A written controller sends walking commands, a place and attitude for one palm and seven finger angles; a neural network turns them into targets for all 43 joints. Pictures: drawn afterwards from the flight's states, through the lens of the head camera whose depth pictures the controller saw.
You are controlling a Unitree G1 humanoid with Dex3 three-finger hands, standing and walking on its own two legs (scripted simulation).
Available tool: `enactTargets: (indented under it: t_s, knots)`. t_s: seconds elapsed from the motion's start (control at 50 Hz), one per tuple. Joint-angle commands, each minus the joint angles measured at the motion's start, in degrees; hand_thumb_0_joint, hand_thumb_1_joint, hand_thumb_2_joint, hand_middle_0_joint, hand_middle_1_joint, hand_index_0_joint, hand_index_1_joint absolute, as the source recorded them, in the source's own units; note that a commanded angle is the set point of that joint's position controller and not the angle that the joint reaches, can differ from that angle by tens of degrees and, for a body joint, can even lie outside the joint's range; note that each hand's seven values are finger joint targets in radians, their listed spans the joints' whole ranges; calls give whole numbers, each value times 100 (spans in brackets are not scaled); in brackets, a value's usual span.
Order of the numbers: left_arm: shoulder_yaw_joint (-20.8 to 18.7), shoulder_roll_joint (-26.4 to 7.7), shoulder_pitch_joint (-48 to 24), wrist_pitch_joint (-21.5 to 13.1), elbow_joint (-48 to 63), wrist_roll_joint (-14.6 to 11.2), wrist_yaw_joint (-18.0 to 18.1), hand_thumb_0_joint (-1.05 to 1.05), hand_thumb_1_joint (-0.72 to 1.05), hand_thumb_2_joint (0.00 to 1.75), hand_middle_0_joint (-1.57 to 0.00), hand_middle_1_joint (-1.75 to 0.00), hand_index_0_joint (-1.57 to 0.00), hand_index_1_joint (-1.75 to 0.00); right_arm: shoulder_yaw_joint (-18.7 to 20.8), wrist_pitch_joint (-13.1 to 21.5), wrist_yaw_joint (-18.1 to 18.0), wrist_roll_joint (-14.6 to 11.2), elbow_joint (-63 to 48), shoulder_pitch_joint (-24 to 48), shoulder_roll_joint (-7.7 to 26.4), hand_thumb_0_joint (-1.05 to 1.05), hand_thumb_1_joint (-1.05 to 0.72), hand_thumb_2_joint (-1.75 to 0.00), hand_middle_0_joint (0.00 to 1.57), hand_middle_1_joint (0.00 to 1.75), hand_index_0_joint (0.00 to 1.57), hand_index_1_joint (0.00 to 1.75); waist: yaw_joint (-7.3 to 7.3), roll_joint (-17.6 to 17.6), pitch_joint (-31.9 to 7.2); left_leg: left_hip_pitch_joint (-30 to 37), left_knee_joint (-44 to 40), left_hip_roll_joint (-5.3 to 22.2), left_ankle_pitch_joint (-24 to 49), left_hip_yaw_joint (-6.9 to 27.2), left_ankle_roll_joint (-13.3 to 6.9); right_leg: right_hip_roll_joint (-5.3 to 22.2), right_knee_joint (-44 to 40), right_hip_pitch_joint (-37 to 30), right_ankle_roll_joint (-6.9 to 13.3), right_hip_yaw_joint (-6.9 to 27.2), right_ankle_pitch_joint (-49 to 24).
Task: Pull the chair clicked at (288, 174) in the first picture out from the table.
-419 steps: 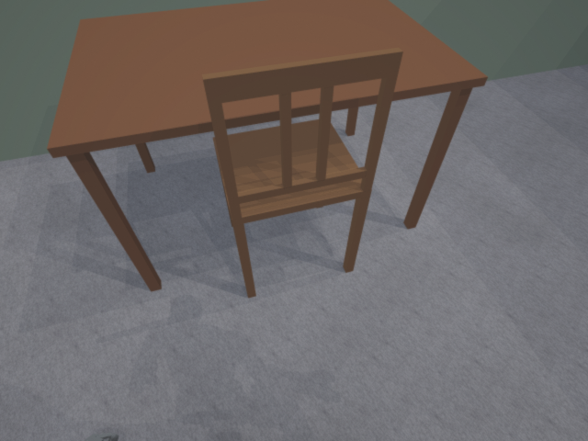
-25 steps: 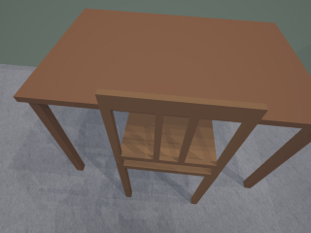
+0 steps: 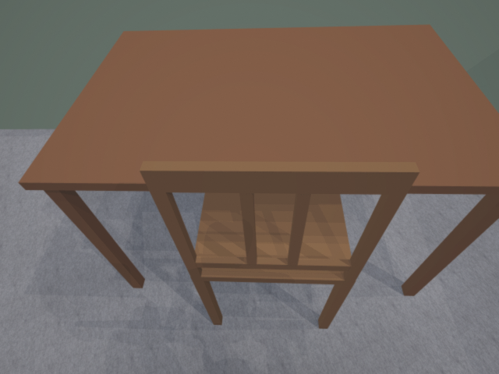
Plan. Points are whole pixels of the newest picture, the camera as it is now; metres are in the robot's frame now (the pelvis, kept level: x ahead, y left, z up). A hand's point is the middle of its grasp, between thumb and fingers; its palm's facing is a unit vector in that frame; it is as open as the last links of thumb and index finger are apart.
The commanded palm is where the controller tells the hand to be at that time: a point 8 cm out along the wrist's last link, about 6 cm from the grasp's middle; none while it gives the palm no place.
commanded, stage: look again from close up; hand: left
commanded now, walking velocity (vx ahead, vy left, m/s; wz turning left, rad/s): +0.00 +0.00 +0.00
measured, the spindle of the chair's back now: (249, 230) +0.40 +0.03 -0.07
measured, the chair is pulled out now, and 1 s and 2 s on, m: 0.00 0.00 0.00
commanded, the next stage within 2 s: shuffle to correct the standing spot in 0.88 s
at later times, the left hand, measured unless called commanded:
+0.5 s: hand out of the picture +0.03 +0.15 -0.16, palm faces +0.00 -0.97 -0.23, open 7.3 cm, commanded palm none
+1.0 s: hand out of the picture +0.01 +0.15 -0.17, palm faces +0.02 -0.98 -0.20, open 7.3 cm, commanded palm none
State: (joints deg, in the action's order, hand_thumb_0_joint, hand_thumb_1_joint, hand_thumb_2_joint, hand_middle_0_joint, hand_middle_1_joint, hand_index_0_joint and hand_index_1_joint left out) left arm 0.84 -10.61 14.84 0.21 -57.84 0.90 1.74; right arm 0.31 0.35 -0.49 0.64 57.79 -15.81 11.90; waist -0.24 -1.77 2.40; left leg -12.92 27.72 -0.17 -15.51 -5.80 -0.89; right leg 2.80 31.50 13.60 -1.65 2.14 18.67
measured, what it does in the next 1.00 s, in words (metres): stands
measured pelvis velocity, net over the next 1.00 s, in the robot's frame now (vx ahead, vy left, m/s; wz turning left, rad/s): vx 0.01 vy -0.03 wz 0.02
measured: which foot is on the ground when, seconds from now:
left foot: down 0.00-1.00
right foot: down 0.00-1.00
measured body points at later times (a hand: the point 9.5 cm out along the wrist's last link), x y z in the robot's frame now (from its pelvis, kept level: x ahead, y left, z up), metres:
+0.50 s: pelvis +0.01 -0.03 +0.00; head +0.04 -0.04 +0.45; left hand +0.03 +0.20 -0.15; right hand +0.03 -0.26 -0.16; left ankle -0.01 +0.11 -0.74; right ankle -0.02 -0.14 -0.74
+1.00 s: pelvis +0.01 -0.03 +0.01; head +0.03 -0.03 +0.45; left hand +0.01 +0.20 -0.15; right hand +0.01 -0.25 -0.16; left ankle -0.01 +0.11 -0.74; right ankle -0.02 -0.14 -0.74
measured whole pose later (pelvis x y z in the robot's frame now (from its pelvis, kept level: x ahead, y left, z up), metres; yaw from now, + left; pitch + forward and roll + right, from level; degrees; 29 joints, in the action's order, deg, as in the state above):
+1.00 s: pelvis +0.01 -0.03 +0.01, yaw +1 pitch +0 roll +1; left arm 1.0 -9.5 16.1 -0.9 -61.8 0.6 1.9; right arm -0.1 1.3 -1.3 0.1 65.0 -14.6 8.5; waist 0.1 0.6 2.9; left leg -9.6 23.8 2.7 -13.9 -3.7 1.8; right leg -0.1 26.0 9.1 1.0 -0.1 16.8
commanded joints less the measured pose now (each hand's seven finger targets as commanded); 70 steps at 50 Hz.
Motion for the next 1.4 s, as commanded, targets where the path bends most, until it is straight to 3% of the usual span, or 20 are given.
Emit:
enactTargets:
  t_s: [0.0,0.18,0.22,0.28,0.42,0.46,0.54,0.6,0.68,0.82,0.96,1.0,1.08,1.18,1.22,1.3,1.34,1.38]
  knots:
    - [-165,-741,195,-136,156,-1,54,0,90,90,-20,-30,-20,-30,98,137,-45,1,-134,-124,453,0,-90,-90,20,30,20,30,36,362,-199,452,-394,583,1404,553,-82,303,-498,98,328,232,-1562]
    - [-146,-659,233,-178,-55,-7,69,0,90,90,-20,-30,-20,-30,87,146,-78,-10,206,-178,342,0,-90,-90,20,30,20,30,13,251,-274,690,-403,603,1532,485,-15,329,-640,-37,369,295,-1959]
    - [-135,-660,217,-178,-74,-5,66,0,90,90,-20,-30,-20,-30,88,130,-81,-15,246,-127,344,0,-90,-90,20,30,20,30,20,278,-75,617,-403,599,1470,483,-4,330,-703,27,364,289,-1979]
    - [-130,-639,220,-191,-99,-7,68,0,90,90,-20,-30,-20,-30,83,129,-82,-18,302,-170,308,0,-90,-90,20,30,20,30,5,351,-155,681,-450,605,1409,472,9,333,-755,-37,373,292,-2007]
    - [-132,-632,241,-193,-110,-3,58,0,90,90,-20,-30,-20,-30,76,113,-76,-18,395,-116,283,0,-90,-90,20,30,20,30,15,370,68,569,-526,582,1145,458,36,324,-912,20,379,304,-1794]
    - [-127,-629,299,-211,-135,-6,61,0,90,90,-20,-30,-20,-30,77,128,-78,-20,418,-124,273,0,-90,-90,20,30,20,30,18,371,-124,713,-496,597,1300,462,30,338,-906,-67,380,308,-1977]
    - [-136,-637,326,-224,-138,-8,63,0,90,90,-20,-30,-20,-30,77,133,-88,-24,458,-125,265,0,-90,-90,20,30,20,30,14,344,-152,716,-473,612,1438,432,49,345,-892,-147,383,285,-2246]
    - [-123,-613,335,-216,-163,-18,58,0,90,90,-20,-30,-20,-30,73,126,-91,-27,493,-109,234,0,-90,-90,20,30,20,30,31,312,-12,677,-528,616,1352,439,40,322,-958,-98,384,255,-2087]
    - [-127,-602,382,-224,-188,-11,67,0,90,90,-20,-30,-20,-30,67,141,-95,-35,527,-172,229,0,-90,-90,20,30,20,30,18,305,-130,725,-519,624,1436,460,49,333,-942,-168,384,256,-2138]
    - [-117,-539,448,-198,-211,-14,55,0,90,90,-20,-30,-20,-30,58,140,-97,-33,559,-165,196,0,-90,-90,20,30,20,30,50,177,156,575,-598,612,1168,496,28,302,-1061,-12,385,271,-1617]
    - [-119,-498,495,-206,-221,-17,56,0,90,90,-20,-30,-20,-30,59,169,-102,-37,594,-250,174,0,-90,-90,20,30,20,30,38,294,-13,661,-591,637,1314,524,2,294,-1008,-70,389,237,-1661]
    - [-160,-578,446,-176,-155,-23,67,0,90,90,-20,-30,-20,-30,87,155,-112,-56,536,-202,201,0,-90,-90,20,30,20,30,74,175,40,563,-538,657,1687,516,-3,345,-864,-76,408,220,-2012]
    - [-256,-692,445,-111,12,-6,119,0,90,90,-20,-30,-20,-30,177,81,-126,-70,339,-129,301,0,-90,-90,20,30,20,30,91,143,-240,595,-261,709,2165,534,-11,464,-485,-26,435,308,-2493]
    - [-367,-825,354,-20,243,19,118,0,90,90,-20,-30,-20,-30,305,-66,-108,-35,42,-50,408,0,-90,-90,20,30,20,30,73,368,-324,323,134,649,1847,485,1,596,-285,135,541,464,-2497]
    - [-340,-792,249,2,328,30,116,0,90,90,-20,-30,-20,-30,298,-76,-88,-35,-22,-75,339,0,-90,-90,20,30,20,30,24,478,-281,257,83,582,1144,484,-5,562,-424,332,551,499,-1770]
    - [-229,-607,130,9,292,52,59,0,90,90,-20,-30,-20,-30,230,-24,-21,5,39,-8,282,0,-90,-90,20,30,20,30,36,354,152,-29,-707,643,-745,783,-111,180,-936,698,346,328,686]
    - [-212,-605,218,-11,228,68,26,0,90,90,-20,-30,-20,-30,205,4,4,33,79,-64,331,0,-90,-90,20,30,20,30,43,307,361,-197,-907,618,-1285,881,-109,106,-1085,807,313,324,1094]
    - [-189,-576,321,-45,159,64,3,0,90,90,-20,-30,-20,-30,184,37,9,42,151,-184,309,0,-90,-90,20,30,20,30,38,267,363,-217,-993,615,-1377,903,-117,86,-1164,752,303,294,1070]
